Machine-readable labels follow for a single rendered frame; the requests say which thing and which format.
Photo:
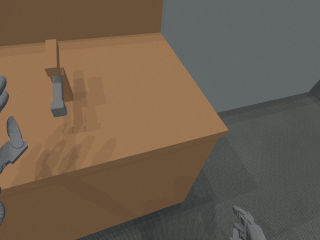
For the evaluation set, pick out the counter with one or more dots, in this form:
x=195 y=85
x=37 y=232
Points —
x=138 y=129

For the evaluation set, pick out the robot right hand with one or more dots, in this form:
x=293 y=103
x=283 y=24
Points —
x=252 y=231

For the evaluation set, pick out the tap lever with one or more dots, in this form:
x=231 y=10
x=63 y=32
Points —
x=58 y=107

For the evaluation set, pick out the robot left hand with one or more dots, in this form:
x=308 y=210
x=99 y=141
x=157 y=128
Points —
x=10 y=151

